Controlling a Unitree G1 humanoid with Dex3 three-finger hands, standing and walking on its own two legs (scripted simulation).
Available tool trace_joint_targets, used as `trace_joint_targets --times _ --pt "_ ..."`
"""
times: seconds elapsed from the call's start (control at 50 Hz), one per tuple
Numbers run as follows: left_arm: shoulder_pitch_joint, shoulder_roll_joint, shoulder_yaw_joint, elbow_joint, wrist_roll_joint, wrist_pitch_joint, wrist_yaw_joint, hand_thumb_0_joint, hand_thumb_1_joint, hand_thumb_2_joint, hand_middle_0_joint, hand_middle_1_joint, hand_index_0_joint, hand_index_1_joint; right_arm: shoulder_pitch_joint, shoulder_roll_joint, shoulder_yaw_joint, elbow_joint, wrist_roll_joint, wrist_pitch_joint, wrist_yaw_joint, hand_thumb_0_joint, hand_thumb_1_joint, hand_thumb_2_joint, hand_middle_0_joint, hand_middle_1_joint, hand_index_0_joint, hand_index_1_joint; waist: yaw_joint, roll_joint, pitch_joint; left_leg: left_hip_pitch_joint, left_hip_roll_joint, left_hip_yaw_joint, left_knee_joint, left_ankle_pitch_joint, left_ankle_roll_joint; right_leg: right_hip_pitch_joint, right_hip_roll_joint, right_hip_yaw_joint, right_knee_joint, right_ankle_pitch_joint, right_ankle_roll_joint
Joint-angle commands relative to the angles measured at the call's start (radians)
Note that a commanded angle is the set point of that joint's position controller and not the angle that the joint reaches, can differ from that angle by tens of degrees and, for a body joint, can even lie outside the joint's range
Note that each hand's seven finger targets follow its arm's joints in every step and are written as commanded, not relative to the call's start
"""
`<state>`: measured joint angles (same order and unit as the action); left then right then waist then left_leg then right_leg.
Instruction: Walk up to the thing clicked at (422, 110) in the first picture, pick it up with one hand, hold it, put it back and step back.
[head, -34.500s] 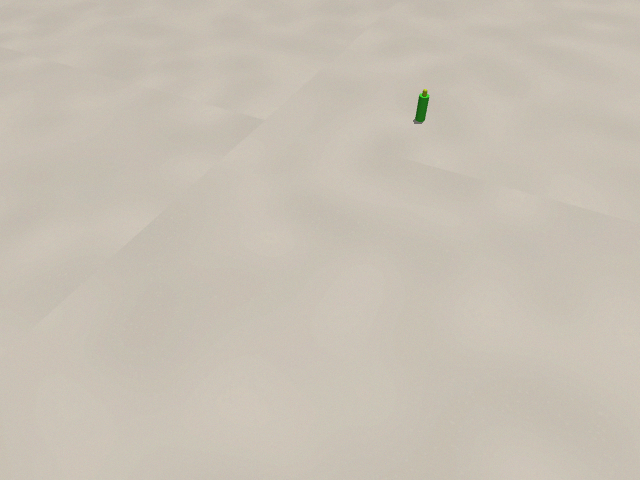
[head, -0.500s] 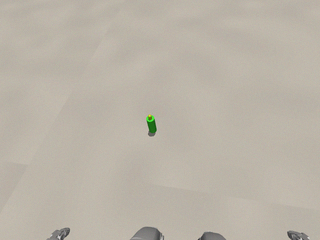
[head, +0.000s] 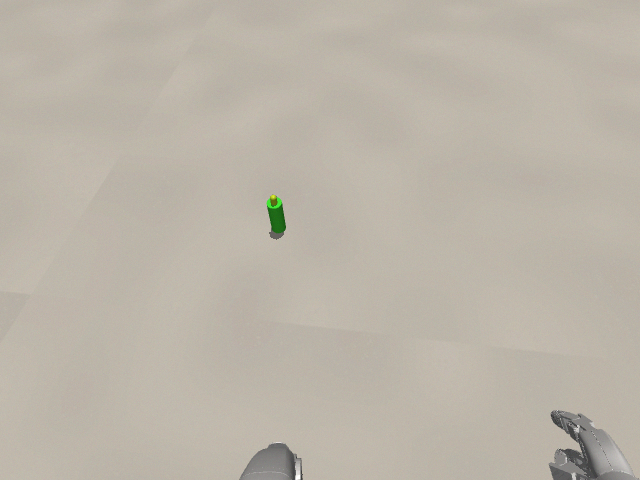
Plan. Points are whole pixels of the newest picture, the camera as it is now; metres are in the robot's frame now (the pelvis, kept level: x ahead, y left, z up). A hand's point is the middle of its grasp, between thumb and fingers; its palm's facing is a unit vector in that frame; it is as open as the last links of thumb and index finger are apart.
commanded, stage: step back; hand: left
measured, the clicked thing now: (276, 212) +1.04 +0.24 -0.66
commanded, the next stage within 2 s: stand in 1.10 s
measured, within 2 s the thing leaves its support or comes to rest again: neither
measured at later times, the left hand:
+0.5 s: hand out of the picture +0.04 +0.28 -0.13, palm faces +0.06 -0.92 -0.38, open 7.4 cm
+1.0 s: hand out of the picture +0.08 +0.28 -0.14, palm faces +0.14 -0.92 -0.36, open 7.4 cm
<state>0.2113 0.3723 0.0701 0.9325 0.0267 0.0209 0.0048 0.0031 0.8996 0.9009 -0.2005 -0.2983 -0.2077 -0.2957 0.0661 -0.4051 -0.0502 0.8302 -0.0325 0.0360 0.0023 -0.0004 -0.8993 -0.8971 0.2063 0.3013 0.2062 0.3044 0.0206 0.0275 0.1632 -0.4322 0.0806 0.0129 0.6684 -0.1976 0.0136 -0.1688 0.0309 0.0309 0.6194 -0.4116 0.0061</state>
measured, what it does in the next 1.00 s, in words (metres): steps on the spot: left foot, then right foot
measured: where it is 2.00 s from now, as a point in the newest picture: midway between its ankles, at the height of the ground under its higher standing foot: outside the picture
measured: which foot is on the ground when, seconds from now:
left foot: down 0.00-0.02, up 0.04-0.26, down 0.28-0.58, up 0.60-0.82, down 0.84-1.00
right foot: down 0.00-0.32, up 0.34-0.54, down 0.56-1.00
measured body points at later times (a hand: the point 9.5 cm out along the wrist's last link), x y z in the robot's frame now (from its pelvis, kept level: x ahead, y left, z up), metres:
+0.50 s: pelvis -0.03 +0.00 +0.02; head -0.01 +0.00 +0.47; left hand +0.04 +0.32 -0.10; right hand +0.04 -0.31 -0.11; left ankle -0.03 +0.13 -0.72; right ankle -0.01 -0.13 -0.70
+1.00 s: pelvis +0.02 +0.01 +0.01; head +0.05 +0.01 +0.46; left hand +0.07 +0.33 -0.11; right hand +0.13 -0.28 -0.12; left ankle +0.01 +0.13 -0.72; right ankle +0.02 -0.13 -0.72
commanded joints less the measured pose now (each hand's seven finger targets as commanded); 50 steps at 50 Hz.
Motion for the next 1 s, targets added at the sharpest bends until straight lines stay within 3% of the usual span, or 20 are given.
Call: trace_joint_targets --times 0.0,0.02,0.08,0.18,0.26,0.28,0.3,0.32,0.34,0.46,0.52,0.54,0.56,0.58,0.62,0.74,0.8,0.84,0.88,0.98 --pt "0.037 0.377 0.096 -0.074 0.031 -0.039 0.016 0.0 0.9 0.9 -0.2 -0.3 -0.2 -0.3 -0.039 -0.144 -0.047 -0.082 0.01 0.001 -0.017 0.0 -0.9 -0.9 0.2 0.3 0.2 0.3 0.06 -0.22 -0.132 -0.086 -0.11 -0.145 0.193 -0.366 -0.012 -0.189 -0.4 0.53 -0.395 -0.326 -0.237" --pt "-0.072 0.401 0.096 -0.103 0.033 -0.038 0.018 0.0 0.9 0.9 -0.2 -0.3 -0.2 -0.3 -0.021 -0.206 -0.072 -0.054 0.009 0.0 -0.02 0.0 -0.9 -0.9 0.2 0.3 0.2 0.3 0.037 -0.248 -0.037 0.018 -0.065 -0.188 0.334 -0.338 -0.029 -0.399 -0.466 0.605 -0.445 -0.436 -0.289" --pt "-0.133 0.246 0.059 -0.105 0.02 -0.056 0.019 0.0 0.9 0.9 -0.2 -0.3 -0.2 -0.3 0.057 -0.165 -0.054 0.014 0.021 -0.018 -0.008 0.0 -0.9 -0.9 0.2 0.3 0.2 0.3 -0.032 -0.115 -0.019 -0.014 -0.138 -0.154 0.311 -0.209 -0.021 -0.22 -0.242 0.214 -0.29 0.03 -0.181" --pt "0.015 0.277 0.074 -0.066 0.025 -0.06 0.008 0.0 0.9 0.9 -0.2 -0.3 -0.2 -0.3 0.03 -0.14 -0.035 0.01 0.003 -0.05 0.0 0.0 -0.9 -0.9 0.2 0.3 0.2 0.3 0.054 -0.258 -0.083 -0.058 -0.097 -0.044 0.021 -0.279 -0.035 0.053 -0.237 0.199 -0.24 0.104 -0.167" --pt "-0.008 0.227 0.043 -0.083 0.005 -0.036 0.002 0.0 0.9 0.9 -0.2 -0.3 -0.2 -0.3 0.149 -0.146 -0.061 0.072 -0.001 -0.082 -0.005 0.0 -0.9 -0.9 0.2 0.3 0.2 0.3 -0.006 -0.173 -0.184 0.307 -0.112 -0.033 -0.31 -0.03 0.0 -0.046 -0.199 0.096 -0.02 0.353 -0.112" --pt "0.005 0.173 0.029 -0.091 -0.001 -0.038 0.002 0.0 0.9 0.9 -0.2 -0.3 -0.2 -0.3 0.205 -0.187 -0.077 0.082 -0.011 -0.091 -0.009 0.0 -0.9 -0.9 0.2 0.3 0.2 0.3 -0.025 -0.036 -0.252 0.45 0.014 -0.226 -0.34 -0.008 0.044 -0.155 -0.147 0.054 0.154 0.303 -0.07" --pt "-0.039 0.131 0.017 -0.098 -0.017 -0.038 -0.001 0.0 0.9 0.9 -0.2 -0.3 -0.2 -0.3 0.181 -0.264 -0.086 0.075 -0.01 -0.092 -0.01 0.0 -0.9 -0.9 0.2 0.3 0.2 0.3 -0.023 0.131 -0.222 0.456 0.185 -0.511 -0.373 -0.135 0.148 -0.344 -0.018 -0.066 0.231 -0.027 -0.028" --pt "-0.11 0.226 0.043 -0.096 -0.005 -0.036 0.008 0.0 0.9 0.9 -0.2 -0.3 -0.2 -0.3 0.205 -0.326 -0.103 0.078 -0.004 -0.088 -0.005 0.0 -0.9 -0.9 0.2 0.3 0.2 0.3 -0.065 0.118 -0.163 0.305 0.265 -0.596 -0.406 -0.29 0.258 -0.32 -0.066 0.01 0.305 -0.207 -0.04" --pt "-0.113 0.25 0.046 -0.091 -0.006 -0.039 0.005 0.0 0.9 0.9 -0.2 -0.3 -0.2 -0.3 0.179 -0.317 -0.105 0.082 -0.003 -0.083 -0.004 0.0 -0.9 -0.9 0.2 0.3 0.2 0.3 -0.053 0.096 -0.11 0.248 0.266 -0.57 -0.42 -0.356 0.279 -0.314 -0.089 0.035 0.312 -0.191 -0.046" --pt "-0.06 0.187 0.043 -0.042 -0.008 -0.054 -0.016 0.0 0.9 0.9 -0.2 -0.3 -0.2 -0.3 0.134 -0.217 -0.068 0.066 -0.004 -0.084 -0.001 0.0 -0.9 -0.9 0.2 0.3 0.2 0.3 -0.034 0.137 -0.109 0.208 0.111 -0.301 -0.352 -0.11 0.161 -0.182 -0.053 -0.05 0.07 -0.019 -0.027" --pt "0.031 0.17 0.042 0.013 -0.002 -0.07 0.001 0.0 0.9 0.9 -0.2 -0.3 -0.2 -0.3 0.048 -0.162 -0.041 0.044 0.015 -0.058 0.0 0.0 -0.9 -0.9 0.2 0.3 0.2 0.3 0.042 0.1 -0.168 0.063 0.043 -0.159 -0.167 -0.066 0.094 0.099 -0.013 -0.095 -0.202 0.172 -0.031" --pt "0.063 0.206 0.053 0.032 0.004 -0.075 0.009 0.0 0.9 0.9 -0.2 -0.3 -0.2 -0.3 0.047 -0.102 -0.023 0.037 0.025 -0.053 -0.003 0.0 -0.9 -0.9 0.2 0.3 0.2 0.3 0.064 0.006 -0.182 -0.027 -0.015 -0.13 -0.054 -0.101 0.053 0.187 -0.068 0.008 -0.223 0.191 -0.035" --pt "0.084 0.281 0.073 0.027 0.018 -0.081 0.017 0.0 0.9 0.9 -0.2 -0.3 -0.2 -0.3 0.064 -0.06 -0.009 0.019 0.03 -0.053 -0.01 0.0 -0.9 -0.9 0.2 0.3 0.2 0.3 0.068 -0.185 -0.185 -0.134 -0.139 -0.118 0.12 -0.235 0.008 0.195 -0.259 0.315 -0.341 0.08 -0.09" --pt "-0.003 0.328 0.076 -0.001 0.016 -0.079 0.017 0.0 0.9 0.9 -0.2 -0.3 -0.2 -0.3 0.093 -0.097 -0.021 0.04 0.018 -0.041 -0.022 0.0 -0.9 -0.9 0.2 0.3 0.2 0.3 0.043 -0.146 -0.159 -0.065 -0.114 -0.146 0.195 -0.373 -0.003 0.004 -0.407 0.459 -0.416 -0.19 -0.173" --pt "-0.156 0.302 0.067 -0.05 0.017 -0.076 0.01 0.0 0.9 0.9 -0.2 -0.3 -0.2 -0.3 0.168 -0.176 -0.045 0.098 0.014 -0.04 -0.018 0.0 -0.9 -0.9 0.2 0.3 0.2 0.3 -0.017 -0.122 -0.071 0.037 -0.052 -0.144 0.233 -0.346 -0.013 -0.168 -0.413 0.433 -0.414 -0.271 -0.239" --pt "-0.109 0.257 0.049 -0.013 0.002 -0.089 0.009 0.0 0.9 0.9 -0.2 -0.3 -0.2 -0.3 0.149 -0.128 -0.025 0.126 0.009 -0.058 -0.009 0.0 -0.9 -0.9 0.2 0.3 0.2 0.3 0.001 -0.172 -0.142 0.07 -0.056 -0.063 0.011 -0.261 -0.014 -0.004 -0.301 0.166 -0.247 0.356 -0.175" --pt "-0.15 0.236 0.037 -0.015 -0.012 -0.072 0.009 0.0 0.9 0.9 -0.2 -0.3 -0.2 -0.3 0.189 -0.121 -0.033 0.16 0.002 -0.069 -0.012 0.0 -0.9 -0.9 0.2 0.3 0.2 0.3 -0.039 -0.157 -0.182 0.23 -0.087 -0.01 -0.234 0.015 -0.005 -0.031 -0.239 0.046 -0.106 0.55 -0.112" --pt "-0.133 0.185 0.021 -0.023 -0.022 -0.066 0.01 0.0 0.9 0.9 -0.2 -0.3 -0.2 -0.3 0.174 -0.173 -0.049 0.16 -0.005 -0.075 -0.018 0.0 -0.9 -0.9 0.2 0.3 0.2 0.3 -0.019 -0.025 -0.236 0.322 0.039 -0.171 -0.236 0.311 0.043 -0.086 -0.16 -0.01 0.017 0.482 -0.043" --pt "-0.121 0.185 0.019 0.011 -0.035 -0.053 0.011 0.0 0.9 0.9 -0.2 -0.3 -0.2 -0.3 0.042 -0.227 -0.044 0.13 0.011 -0.075 -0.014 0.0 -0.9 -0.9 0.2 0.3 0.2 0.3 0.017 0.053 -0.22 0.176 0.147 -0.279 -0.236 0.208 0.153 -0.007 -0.075 -0.048 -0.016 0.113 -0.02" --pt "-0.127 0.235 0.021 0.046 -0.024 -0.071 0.015 0.0 0.9 0.9 -0.2 -0.3 -0.2 -0.3 0.038 -0.149 -0.021 0.158 0.021 -0.064 -0.018 0.0 -0.9 -0.9 0.2 0.3 0.2 0.3 -0.007 0.001 -0.261 0.202 0.009 -0.099 -0.151 0.304 0.021 0.098 -0.189 0.037 -0.127 0.469 -0.061"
